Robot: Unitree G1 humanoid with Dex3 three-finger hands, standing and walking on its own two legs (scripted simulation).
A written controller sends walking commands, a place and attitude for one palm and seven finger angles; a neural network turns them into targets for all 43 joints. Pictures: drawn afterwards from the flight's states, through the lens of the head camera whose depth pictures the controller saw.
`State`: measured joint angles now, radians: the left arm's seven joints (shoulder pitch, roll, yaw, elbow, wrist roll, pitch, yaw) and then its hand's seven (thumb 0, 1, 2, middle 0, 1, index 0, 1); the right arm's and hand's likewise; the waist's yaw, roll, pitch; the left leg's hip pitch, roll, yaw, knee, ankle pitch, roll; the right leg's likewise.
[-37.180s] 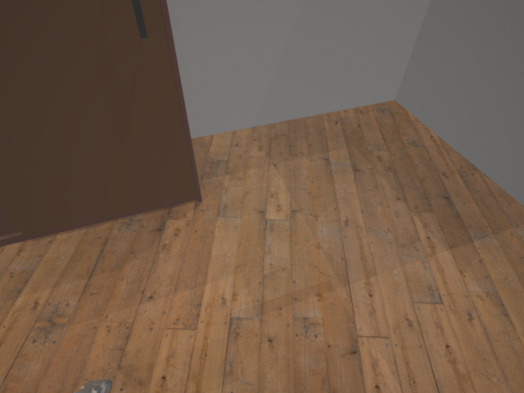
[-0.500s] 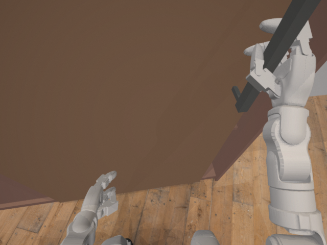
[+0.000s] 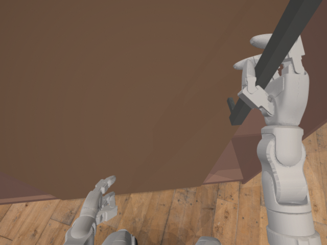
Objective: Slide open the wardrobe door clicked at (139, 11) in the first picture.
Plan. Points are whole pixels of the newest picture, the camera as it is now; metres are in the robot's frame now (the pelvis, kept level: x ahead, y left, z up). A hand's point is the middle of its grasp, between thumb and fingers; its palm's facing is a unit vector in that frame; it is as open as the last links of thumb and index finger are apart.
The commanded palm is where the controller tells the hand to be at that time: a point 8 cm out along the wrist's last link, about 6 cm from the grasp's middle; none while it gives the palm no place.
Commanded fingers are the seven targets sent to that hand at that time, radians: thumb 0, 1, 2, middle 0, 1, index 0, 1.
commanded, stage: step sideways, sliding the door along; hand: right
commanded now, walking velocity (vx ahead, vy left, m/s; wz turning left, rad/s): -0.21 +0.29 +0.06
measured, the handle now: (263, 54) +0.37 -0.18 +0.25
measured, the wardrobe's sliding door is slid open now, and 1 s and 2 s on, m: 0.26 0.54 0.61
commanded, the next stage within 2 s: stop walking and hold the door there in 1.52 s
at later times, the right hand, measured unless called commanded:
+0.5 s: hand (160, 96) +0.32 -0.01 +0.22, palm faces +0.02 +1.00 -0.09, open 6.5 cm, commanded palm +0.31 -0.04 +0.21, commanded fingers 0.00 -0.90 -0.90 0.45 1.40 0.45 1.40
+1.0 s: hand (71, 101) +0.32 +0.12 +0.22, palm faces +0.05 +1.00 -0.01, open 6.2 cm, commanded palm +0.31 +0.11 +0.20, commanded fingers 0.00 -0.90 -0.90 0.45 1.40 0.45 1.40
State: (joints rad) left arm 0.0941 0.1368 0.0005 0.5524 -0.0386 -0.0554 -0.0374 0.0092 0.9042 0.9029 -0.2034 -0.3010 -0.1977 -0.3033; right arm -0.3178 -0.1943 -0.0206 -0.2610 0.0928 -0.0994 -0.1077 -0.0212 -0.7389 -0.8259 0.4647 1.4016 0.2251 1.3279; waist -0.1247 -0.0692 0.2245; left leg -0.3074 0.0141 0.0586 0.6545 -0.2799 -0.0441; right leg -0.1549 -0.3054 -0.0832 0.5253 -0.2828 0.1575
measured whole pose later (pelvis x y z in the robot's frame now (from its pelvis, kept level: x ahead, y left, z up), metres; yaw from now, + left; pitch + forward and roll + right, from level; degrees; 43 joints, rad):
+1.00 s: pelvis -0.07 +0.25 +0.00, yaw +2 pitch -4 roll +4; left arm 0.06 0.20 0.02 0.64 -0.04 0.01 -0.01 0.01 0.91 0.90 -0.20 -0.30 -0.19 -0.30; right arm -0.57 -0.21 -0.01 0.04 0.08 -0.08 -0.10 0.02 -0.75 -0.82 0.46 1.40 0.24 1.32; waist -0.08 -0.01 0.21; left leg -0.52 0.02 0.04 1.22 -0.40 -0.03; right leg -0.26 -0.19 -0.15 0.60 -0.28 0.01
